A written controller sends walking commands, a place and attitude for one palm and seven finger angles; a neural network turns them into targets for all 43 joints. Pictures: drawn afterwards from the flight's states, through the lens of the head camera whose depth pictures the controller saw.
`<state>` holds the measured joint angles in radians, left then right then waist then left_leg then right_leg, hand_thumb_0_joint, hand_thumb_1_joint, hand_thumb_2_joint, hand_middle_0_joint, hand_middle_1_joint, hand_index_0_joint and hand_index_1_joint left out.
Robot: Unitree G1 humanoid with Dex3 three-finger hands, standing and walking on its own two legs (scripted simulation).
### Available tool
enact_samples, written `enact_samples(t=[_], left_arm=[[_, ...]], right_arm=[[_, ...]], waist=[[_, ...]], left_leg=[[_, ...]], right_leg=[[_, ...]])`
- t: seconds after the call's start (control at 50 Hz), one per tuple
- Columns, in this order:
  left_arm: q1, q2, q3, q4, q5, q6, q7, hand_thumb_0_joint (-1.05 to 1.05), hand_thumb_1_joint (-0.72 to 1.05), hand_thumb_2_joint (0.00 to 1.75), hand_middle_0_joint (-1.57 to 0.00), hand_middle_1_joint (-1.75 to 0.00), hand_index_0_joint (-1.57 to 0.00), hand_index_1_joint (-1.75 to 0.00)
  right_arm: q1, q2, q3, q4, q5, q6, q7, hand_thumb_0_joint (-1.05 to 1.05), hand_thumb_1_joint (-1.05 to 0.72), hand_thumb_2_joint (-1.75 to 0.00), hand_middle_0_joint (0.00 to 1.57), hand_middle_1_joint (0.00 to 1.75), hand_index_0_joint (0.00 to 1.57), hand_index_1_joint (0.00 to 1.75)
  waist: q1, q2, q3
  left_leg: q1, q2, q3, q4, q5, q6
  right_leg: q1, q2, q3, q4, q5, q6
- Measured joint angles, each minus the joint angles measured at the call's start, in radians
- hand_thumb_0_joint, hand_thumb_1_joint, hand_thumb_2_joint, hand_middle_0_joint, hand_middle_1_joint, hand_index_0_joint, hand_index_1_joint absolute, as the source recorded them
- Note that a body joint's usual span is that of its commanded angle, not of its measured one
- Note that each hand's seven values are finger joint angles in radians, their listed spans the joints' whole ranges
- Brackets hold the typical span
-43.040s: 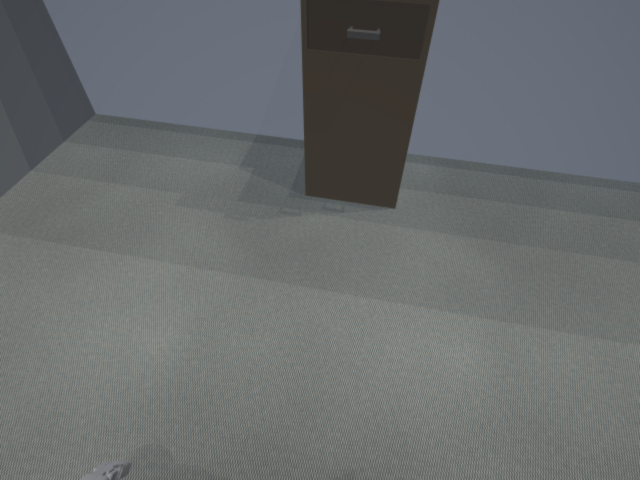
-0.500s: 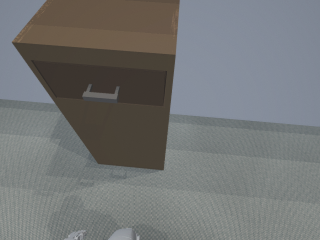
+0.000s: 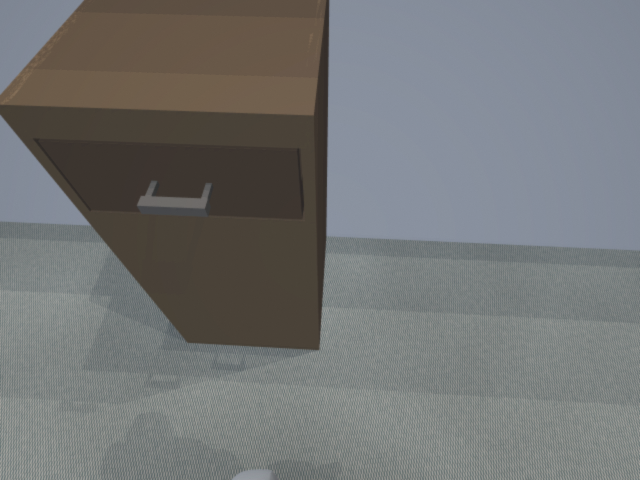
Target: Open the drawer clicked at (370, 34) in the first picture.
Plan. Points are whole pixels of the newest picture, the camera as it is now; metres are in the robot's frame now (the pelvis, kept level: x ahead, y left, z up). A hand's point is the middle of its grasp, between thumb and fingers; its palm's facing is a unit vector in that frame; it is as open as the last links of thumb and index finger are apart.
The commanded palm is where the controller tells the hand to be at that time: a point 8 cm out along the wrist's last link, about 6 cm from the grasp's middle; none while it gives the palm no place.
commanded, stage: come to a stop and stand still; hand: left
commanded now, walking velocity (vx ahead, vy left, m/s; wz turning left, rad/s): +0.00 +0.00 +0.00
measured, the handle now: (177, 197) +0.50 +0.25 +0.01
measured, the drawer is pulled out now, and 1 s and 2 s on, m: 0.00 0.00 0.00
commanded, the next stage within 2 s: look again from close up in 0.38 s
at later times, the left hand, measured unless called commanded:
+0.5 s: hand out of the picture +0.03 +0.19 -0.16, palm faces -0.02 -0.97 -0.25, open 7.3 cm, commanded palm none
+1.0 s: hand out of the picture +0.00 +0.16 -0.17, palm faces -0.01 -0.98 -0.17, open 7.3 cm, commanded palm none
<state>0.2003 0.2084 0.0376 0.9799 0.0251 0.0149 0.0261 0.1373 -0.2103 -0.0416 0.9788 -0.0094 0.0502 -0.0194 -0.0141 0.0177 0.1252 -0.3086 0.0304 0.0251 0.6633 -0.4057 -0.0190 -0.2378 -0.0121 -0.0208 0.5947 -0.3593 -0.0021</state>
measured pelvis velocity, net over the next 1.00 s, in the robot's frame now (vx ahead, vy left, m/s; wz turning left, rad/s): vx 0.00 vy -0.01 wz -0.03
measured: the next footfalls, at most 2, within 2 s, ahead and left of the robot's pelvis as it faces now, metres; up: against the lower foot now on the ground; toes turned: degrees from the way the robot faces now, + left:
right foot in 1.72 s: -0.02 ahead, -0.07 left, +0.00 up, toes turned -3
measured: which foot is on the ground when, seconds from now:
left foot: down 0.00-1.00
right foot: down 0.00-1.00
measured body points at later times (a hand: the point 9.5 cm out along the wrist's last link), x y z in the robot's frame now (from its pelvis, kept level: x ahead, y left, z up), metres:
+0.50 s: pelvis -0.02 +0.00 +0.01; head -0.01 -0.02 +0.45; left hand +0.03 +0.24 -0.14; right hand -0.01 -0.22 -0.16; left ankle +0.00 +0.12 -0.73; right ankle -0.03 -0.12 -0.73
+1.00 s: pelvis +0.00 -0.01 +0.01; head +0.01 -0.01 +0.46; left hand +0.00 +0.21 -0.15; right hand +0.00 -0.23 -0.15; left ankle +0.00 +0.12 -0.73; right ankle -0.03 -0.12 -0.73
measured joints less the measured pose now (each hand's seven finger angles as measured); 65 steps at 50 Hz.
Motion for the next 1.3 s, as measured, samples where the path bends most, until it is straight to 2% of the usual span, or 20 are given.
enact_samples(t=[0.02,0.04,0.1,0.2,0.26,0.34,0.58,0.94,1.16,1.3], left_arm=[[0.004,-0.005,-0.002,0.006,-0.006,-0.001,0.001,0.0,0.91,0.9,-0.2,-0.3,-0.21,-0.3],[0.0,-0.006,-0.004,0.014,-0.011,0.0,0.002,0.0,0.91,0.9,-0.2,-0.3,-0.21,-0.3],[-0.005,-0.013,-0.01,0.034,-0.015,0.007,0.003,0.0,0.91,0.9,-0.2,-0.3,-0.21,-0.3],[-0.003,-0.024,-0.023,0.068,-0.017,-0.002,-0.004,0.0,0.91,0.9,-0.21,-0.3,-0.21,-0.3],[0.023,-0.035,-0.034,0.065,-0.014,-0.027,0.016,0.0,0.92,0.9,-0.21,-0.3,-0.21,-0.3],[0.042,-0.036,-0.043,0.059,-0.013,-0.025,0.012,0.0,0.92,0.9,-0.21,-0.3,-0.21,-0.3],[0.061,-0.022,-0.046,0.061,-0.016,-0.022,0.002,0.0,0.91,0.9,-0.2,-0.3,-0.2,-0.3],[0.091,-0.062,-0.046,0.129,-0.015,-0.031,0.0,0.0,0.91,0.9,-0.2,-0.3,-0.2,-0.3],[0.089,-0.061,-0.041,0.129,-0.014,-0.034,0.003,0.0,0.91,0.9,-0.2,-0.3,-0.2,-0.3],[0.069,-0.053,-0.02,0.086,-0.01,-0.023,0.011,0.0,0.91,0.9,-0.2,-0.3,-0.21,-0.3]], right_arm=[[0.013,0.0,0.004,0.007,-0.001,-0.009,0.0,0.0,-0.91,-0.9,0.2,0.3,0.2,0.3],[0.023,0.005,0.007,0.02,-0.003,-0.016,-0.003,0.0,-0.91,-0.9,0.2,0.3,0.2,0.3],[0.049,0.02,0.019,0.057,-0.006,-0.021,-0.004,0.0,-0.91,-0.9,0.2,0.3,0.2,0.3],[0.072,0.038,0.03,0.097,-0.005,-0.026,-0.002,0.01,-0.91,-0.9,0.2,0.3,0.2,0.3],[0.09,0.031,0.029,0.069,-0.003,-0.029,0.004,0.01,-0.91,-0.9,0.2,0.3,0.2,0.3],[0.125,0.027,0.033,0.027,-0.011,-0.04,0.006,0.01,-0.91,-0.9,0.2,0.3,0.2,0.3],[0.162,0.04,0.058,0.067,-0.015,-0.044,0.011,0.01,-0.92,-0.9,0.2,0.3,0.2,0.3],[0.135,0.054,0.056,0.137,-0.007,-0.059,-0.004,0.0,-0.91,-0.9,0.2,0.3,0.2,0.3],[0.115,0.055,0.052,0.141,-0.006,-0.061,-0.009,0.01,-0.92,-0.9,0.2,0.3,0.2,0.3],[0.103,0.04,0.035,0.098,-0.007,-0.036,-0.004,0.01,-0.91,-0.9,0.2,0.3,0.2,0.3]], waist=[[-0.001,0.001,-0.006],[0.0,-0.007,-0.007],[0.016,-0.031,-0.021],[0.015,-0.037,-0.05],[0.005,-0.014,-0.069],[-0.011,0.003,-0.086],[0.003,0.002,-0.1],[0.016,-0.03,-0.089],[0.021,-0.029,-0.093],[0.028,-0.019,-0.077]], left_leg=[[0.03,0.005,0.0,-0.065,0.117,0.005],[0.043,0.005,0.001,-0.083,0.146,0.008],[0.077,0.004,0.01,-0.119,0.118,0.004],[0.11,0.011,0.014,-0.201,0.156,-0.004],[0.076,0.026,0.017,-0.156,0.142,-0.005],[0.063,0.015,0.02,-0.117,0.122,0.004],[0.079,-0.003,0.036,-0.154,0.145,0.009],[0.108,0.01,0.04,-0.185,0.142,-0.001],[0.12,0.012,0.038,-0.198,0.137,-0.005],[0.077,0.007,0.038,-0.135,0.115,-0.001]], right_leg=[[0.004,0.007,-0.004,0.0,0.0,0.0],[0.011,0.006,-0.005,-0.001,-0.001,0.002],[0.043,0.006,0.003,-0.049,0.023,-0.001],[0.075,0.015,0.005,-0.133,0.074,-0.005],[0.053,0.028,0.008,-0.122,0.081,-0.008],[0.031,0.016,0.012,-0.061,0.048,-0.004],[0.02,-0.001,0.027,-0.05,0.049,0.001],[0.049,0.012,0.03,-0.087,0.052,-0.007],[0.062,0.015,0.028,-0.101,0.047,-0.01],[0.022,0.008,0.028,-0.041,0.022,-0.009]])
